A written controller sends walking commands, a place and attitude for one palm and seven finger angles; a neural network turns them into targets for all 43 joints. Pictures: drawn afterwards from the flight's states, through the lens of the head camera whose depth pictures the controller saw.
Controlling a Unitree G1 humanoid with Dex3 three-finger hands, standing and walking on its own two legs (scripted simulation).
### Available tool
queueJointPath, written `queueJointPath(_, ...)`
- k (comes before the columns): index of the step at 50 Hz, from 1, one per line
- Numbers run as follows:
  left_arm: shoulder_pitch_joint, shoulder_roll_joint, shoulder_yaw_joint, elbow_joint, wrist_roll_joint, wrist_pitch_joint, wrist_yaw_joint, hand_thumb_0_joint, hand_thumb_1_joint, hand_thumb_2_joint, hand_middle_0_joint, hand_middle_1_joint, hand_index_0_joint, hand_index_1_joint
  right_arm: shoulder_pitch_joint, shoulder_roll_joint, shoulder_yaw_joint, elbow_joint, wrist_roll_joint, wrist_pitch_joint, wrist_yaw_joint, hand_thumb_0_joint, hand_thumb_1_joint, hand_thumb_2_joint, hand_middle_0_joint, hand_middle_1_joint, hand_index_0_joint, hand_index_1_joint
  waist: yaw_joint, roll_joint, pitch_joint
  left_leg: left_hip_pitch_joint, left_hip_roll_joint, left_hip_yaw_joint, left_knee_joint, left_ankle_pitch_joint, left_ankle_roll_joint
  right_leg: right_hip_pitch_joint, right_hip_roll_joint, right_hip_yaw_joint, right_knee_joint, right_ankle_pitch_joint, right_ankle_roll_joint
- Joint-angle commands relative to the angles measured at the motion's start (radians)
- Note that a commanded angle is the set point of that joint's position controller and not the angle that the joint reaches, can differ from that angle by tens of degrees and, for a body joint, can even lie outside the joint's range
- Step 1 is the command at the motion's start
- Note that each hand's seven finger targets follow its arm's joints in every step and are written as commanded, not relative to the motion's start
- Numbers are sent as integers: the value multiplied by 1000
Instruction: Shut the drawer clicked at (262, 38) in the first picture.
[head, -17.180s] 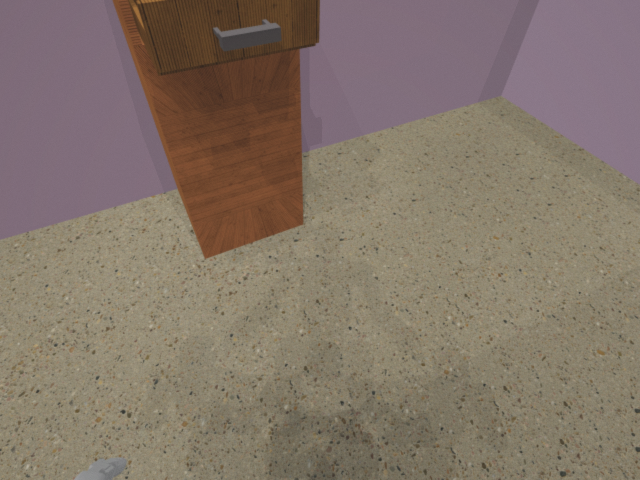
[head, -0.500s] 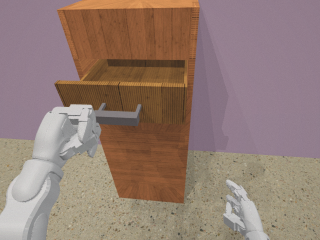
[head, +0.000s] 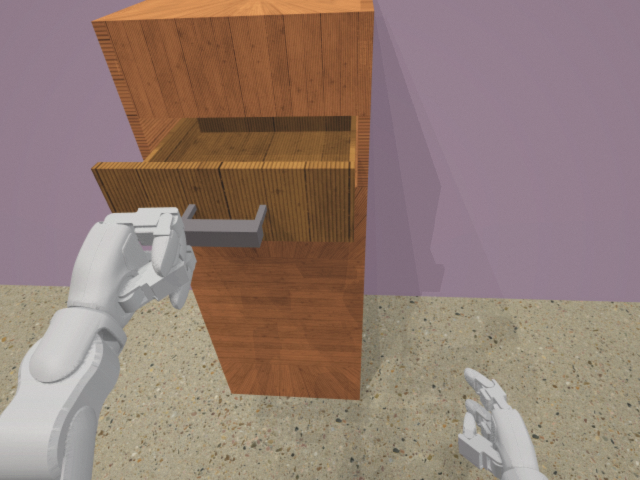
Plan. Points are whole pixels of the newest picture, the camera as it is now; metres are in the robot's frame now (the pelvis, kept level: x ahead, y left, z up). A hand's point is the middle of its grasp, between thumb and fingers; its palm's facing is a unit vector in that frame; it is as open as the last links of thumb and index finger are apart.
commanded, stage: bring the fist close to the handle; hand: left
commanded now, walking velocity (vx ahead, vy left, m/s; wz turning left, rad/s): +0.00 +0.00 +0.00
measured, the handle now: (221, 222) +0.42 +0.21 +0.14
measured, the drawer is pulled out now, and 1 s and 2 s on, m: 0.17 0.17 0.17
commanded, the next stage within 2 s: push the drawer shut in 1.36 s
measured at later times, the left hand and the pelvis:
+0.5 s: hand (213, 269) +0.28 +0.16 +0.18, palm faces +0.08 -1.00 -0.06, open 3.3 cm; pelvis +0.02 +0.00 +0.00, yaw -1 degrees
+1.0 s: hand (234, 275) +0.31 +0.16 +0.14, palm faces +0.05 -1.00 -0.03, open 3.3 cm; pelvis +0.03 +0.01 +0.00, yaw -1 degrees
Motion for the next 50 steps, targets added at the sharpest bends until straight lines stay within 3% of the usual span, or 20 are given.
queueJointPath(1, -223, 138, 106, -133, -9, -64, 18, 0, 900, 900, -1400, -1600, -1400, -1600, -226, -84, -37, -193, 3, -62, -6, 0, -900, -900, 200, 300, 200, 300, 11, -112, -67, -97, -47, 10, -90, 139, 56, 62, 47, 4, -133, -35, -2)
queueJointPath(3, -259, 84, 50, -115, -6, -74, 21, 0, 900, 900, -1400, -1600, -1400, -1600, -219, -79, -35, -193, 6, -62, -7, 0, -900, -900, 200, 300, 200, 300, -7, -80, -42, -91, -51, 12, -92, 119, 56, 33, 47, 1, -135, -50, -1)
queueJointPath(9, -258, 69, 5, -126, 38, -138, 37, 0, 900, 900, -1400, -1600, -1400, -1600, -183, -72, -44, -204, -3, -63, -8, 0, -900, -900, 200, 300, 200, 300, -14, -55, -87, -72, -49, 12, -96, 143, 52, 54, 49, -4, -115, -6, -6)
queueJointPath(12, -259, 68, -7, -98, 53, -166, 47, 0, 900, 900, -1400, -1600, -1400, -1600, -168, -71, -45, -199, -7, -54, -9, 0, -900, -900, 200, 300, 200, 300, -18, -76, -81, -84, -45, 13, -100, 152, 50, 63, 50, -6, -114, 7, -8)
queueJointPath(14, -283, 44, -30, -85, 61, -180, 59, 0, 900, 900, -1400, -1600, -1400, -1600, -163, -66, -44, -201, -10, -49, -10, 0, -900, -900, 200, 300, 200, 300, -23, -38, -75, -82, -48, 13, -106, 148, 45, 57, 50, -10, -112, 10, -11)
queueJointPath(21, -215, 69, 11, 2, 75, -216, 78, 0, 900, 900, -1400, -1600, -1400, -1600, -142, -69, -54, -196, -22, -15, -7, 0, -900, -900, 200, 300, 200, 300, -15, -97, -107, -93, -41, 26, -100, 223, 45, 107, 50, -8, -101, 112, -13)
queueJointPath(23, -216, 44, -8, -23, 75, -236, 73, 0, 900, 900, -1400, -1600, -1400, -1600, -137, -62, -56, -208, -22, -13, -5, 0, -900, -900, 200, 300, 200, 300, -18, -45, -126, -76, -42, 30, -97, 257, 42, 114, 49, -12, -85, 164, -17)
queueJointPath(27, -226, 15, -51, -13, 78, -283, 62, 0, 900, 900, -1400, -1600, -1400, -1600, -114, -62, -62, -208, -23, -16, -4, 0, -900, -900, 200, 300, 200, 300, -33, -53, -126, -68, -38, 30, -93, 269, 40, 100, 50, -18, -83, 186, -15)
queueJointPath(32, -225, 35, -31, 52, 88, -326, 68, 0, 900, 900, -1400, -1600, -1400, -1600, -86, -69, -70, -196, -29, -15, -9, 0, -900, -900, 200, 300, 200, 300, -38, -83, -127, -83, -38, 29, -90, 275, 39, 99, 52, -18, -78, 196, -16)
queueJointPath(39, -244, 26, -36, 135, 96, -387, 69, 0, 900, 900, -1400, -1600, -1400, -1600, -66, -66, -76, -188, -32, -6, -10, 0, -900, -900, 200, 300, 200, 300, -44, -56, -134, -91, -37, 35, -83, 295, 33, 96, 51, -19, -64, 229, -20)
queueJointPath(41, -273, -4, -76, 147, 101, -410, 66, 0, 900, 900, -1400, -1600, -1400, -1600, -59, -66, -78, -187, -34, -7, -8, 0, -900, -900, 200, 300, 200, 300, -50, -65, -141, -89, -36, 34, -79, 306, 31, 95, 51, -21, -59, 238, -20)
queueJointPath(45, -251, -16, -86, 182, 111, -442, 67, 0, 900, 900, -1400, -1600, -1400, -1600, -42, -65, -84, -186, -37, -6, -4, 0, -900, -900, 200, 300, 200, 300, -49, -51, -164, -88, -35, 37, -70, 345, 27, 99, 49, -23, -41, 290, -21)
queueJointPath(46, -240, -7, -75, 200, 110, -450, 71, 0, 900, 900, -1400, -1600, -1400, -1600, -37, -67, -85, -183, -40, -5, -3, 0, -900, -900, 200, 300, 200, 300, -46, -87, -164, -98, -35, 33, -69, 341, 29, 103, 50, -23, -42, 286, -20)
queueJointPath(50, -233, 32, -22, 198, 111, -475, 78, 0, 900, 900, -1400, -1600, -1400, -1600, -44, -64, -88, -191, -42, 9, 1, 0, -900, -900, 200, 300, 200, 300, -32, -73, -194, -107, -35, 40, -71, 352, 29, 130, 47, -16, -34, 313, -24)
